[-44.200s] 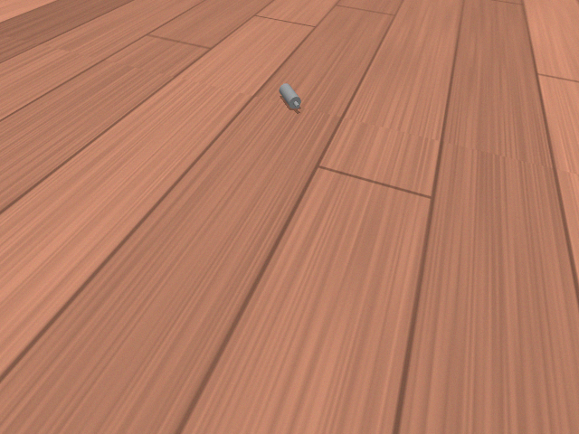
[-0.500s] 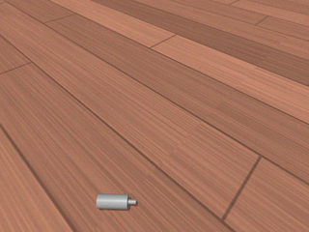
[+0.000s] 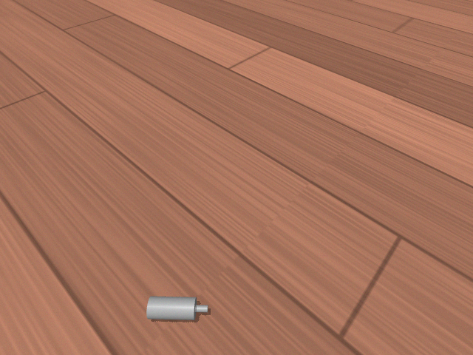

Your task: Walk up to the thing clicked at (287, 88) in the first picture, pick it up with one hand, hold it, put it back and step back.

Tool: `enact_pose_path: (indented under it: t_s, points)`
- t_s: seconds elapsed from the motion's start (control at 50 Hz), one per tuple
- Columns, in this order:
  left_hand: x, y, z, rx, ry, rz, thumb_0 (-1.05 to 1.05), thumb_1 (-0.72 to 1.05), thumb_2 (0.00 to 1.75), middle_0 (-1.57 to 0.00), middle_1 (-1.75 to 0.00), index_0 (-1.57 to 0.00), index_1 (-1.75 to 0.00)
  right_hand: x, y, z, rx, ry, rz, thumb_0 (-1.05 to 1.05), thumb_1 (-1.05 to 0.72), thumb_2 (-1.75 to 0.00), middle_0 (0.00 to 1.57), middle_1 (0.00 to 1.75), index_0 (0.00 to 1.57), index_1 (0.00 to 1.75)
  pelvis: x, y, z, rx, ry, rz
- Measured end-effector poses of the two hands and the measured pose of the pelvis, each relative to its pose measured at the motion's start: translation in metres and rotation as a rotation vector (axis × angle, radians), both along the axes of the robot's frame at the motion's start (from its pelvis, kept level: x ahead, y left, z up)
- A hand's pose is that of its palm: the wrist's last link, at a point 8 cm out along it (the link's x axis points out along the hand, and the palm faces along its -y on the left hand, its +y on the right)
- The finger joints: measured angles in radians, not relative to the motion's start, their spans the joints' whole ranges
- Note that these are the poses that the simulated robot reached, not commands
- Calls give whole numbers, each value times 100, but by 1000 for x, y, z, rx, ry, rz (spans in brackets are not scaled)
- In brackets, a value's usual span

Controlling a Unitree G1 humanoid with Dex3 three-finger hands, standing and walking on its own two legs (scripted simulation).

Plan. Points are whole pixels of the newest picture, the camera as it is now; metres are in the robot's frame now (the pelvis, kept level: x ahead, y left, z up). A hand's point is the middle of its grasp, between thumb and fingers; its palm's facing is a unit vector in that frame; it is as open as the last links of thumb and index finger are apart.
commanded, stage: stand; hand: left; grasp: from above
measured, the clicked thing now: (178, 308) +0.43 +0.21 -0.74
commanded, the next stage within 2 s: step back in 0.60 s
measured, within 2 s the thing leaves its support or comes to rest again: neither
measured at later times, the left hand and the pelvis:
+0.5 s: hand out of the picture +0.07 +0.25 -0.16, palm faces +0.01 -0.94 -0.33, open 7.4 cm; pelvis +0.00 +0.00 +0.00, yaw +0 degrees
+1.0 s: hand out of the picture +0.08 +0.31 -0.18, palm faces -0.01 -0.93 -0.38, open 7.4 cm; pelvis -0.07 +0.04 -0.02, yaw +0 degrees
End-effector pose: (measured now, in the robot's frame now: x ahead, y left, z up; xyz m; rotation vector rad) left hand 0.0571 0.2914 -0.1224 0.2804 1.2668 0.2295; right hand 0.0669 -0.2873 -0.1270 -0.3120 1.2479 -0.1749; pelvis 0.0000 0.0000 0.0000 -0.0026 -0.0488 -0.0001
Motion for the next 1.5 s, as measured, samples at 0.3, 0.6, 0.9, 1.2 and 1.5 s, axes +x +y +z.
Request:
enact_pose_path:
  t_s: [0.3,0.6,0.9,1.2,1.5]
  points:
    - [8,-1,1,4,-7,-5,1,90,89,-21,-30,-20,-30,7,-5,1,-3,-1,0,1,-91,-90,21,30,20,30,5,-2,0,-1,5,1]
    - [9,-2,3,4,-17,-12,1,90,89,-21,-30,-20,-30,5,-8,2,-3,-11,-1,1,-91,-90,21,30,20,30,4,-4,0,0,-1,-3]
    - [11,48,-19,44,-77,-62,1,90,89,-21,-30,-21,-30,-38,-9,-3,-90,15,-29,1,-91,-90,21,30,20,30,-45,31,-27,-18,30,7]
    - [-40,52,-22,29,-30,-132,1,90,89,-21,-30,-20,-30,-106,22,6,-93,-25,-66,1,-90,-90,21,30,21,30,-100,44,-19,-6,28,-68]
    - [-136,22,14,88,-65,-133,1,90,89,-21,-30,-21,-30,-173,-10,-11,-17,-81,-89,1,-90,-90,21,30,20,30,-178,15,-16,47,5,-101]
